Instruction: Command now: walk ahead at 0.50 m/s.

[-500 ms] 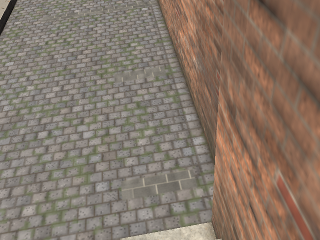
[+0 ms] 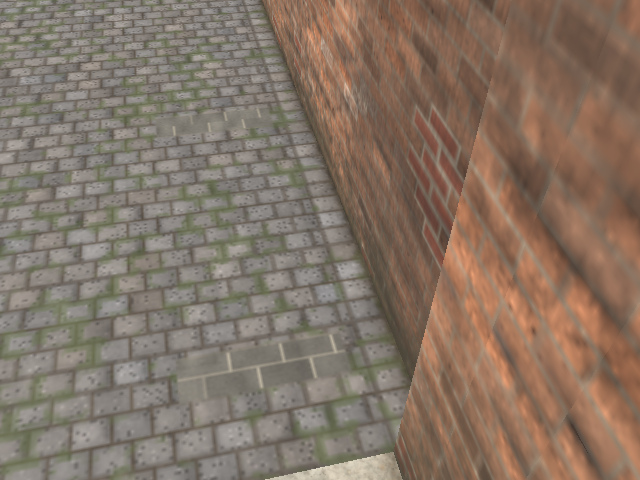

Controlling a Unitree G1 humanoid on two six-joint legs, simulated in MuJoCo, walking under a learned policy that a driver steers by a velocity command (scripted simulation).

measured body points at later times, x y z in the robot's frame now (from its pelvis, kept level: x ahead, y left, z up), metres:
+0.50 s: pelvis +0.25 -0.04 -0.12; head +0.23 -0.04 +0.33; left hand +0.38 +0.24 -0.23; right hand +0.18 -0.30 -0.27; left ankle +0.02 +0.12 -0.66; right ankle +0.33 -0.15 -0.87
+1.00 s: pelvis +0.49 +0.02 -0.41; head +0.50 +0.01 +0.04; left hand +0.53 +0.28 -0.55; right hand +0.46 -0.24 -0.56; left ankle +0.49 +0.13 -1.13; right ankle +0.41 -0.14 -0.84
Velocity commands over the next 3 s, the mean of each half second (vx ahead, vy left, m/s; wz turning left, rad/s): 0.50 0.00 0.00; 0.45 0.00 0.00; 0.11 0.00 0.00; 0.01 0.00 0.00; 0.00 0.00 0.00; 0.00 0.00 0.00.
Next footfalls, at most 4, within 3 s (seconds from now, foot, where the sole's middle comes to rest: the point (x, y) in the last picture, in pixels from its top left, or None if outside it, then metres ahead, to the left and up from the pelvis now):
0.50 right None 0.33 -0.15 -0.96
0.92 left None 0.53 0.13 -1.18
1.22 right None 0.73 -0.13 -1.23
1.44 right None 0.77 -0.11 -1.39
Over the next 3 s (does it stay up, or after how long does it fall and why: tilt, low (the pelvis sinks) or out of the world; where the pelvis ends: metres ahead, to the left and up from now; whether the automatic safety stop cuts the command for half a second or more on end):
stays up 0.74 0.03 -0.61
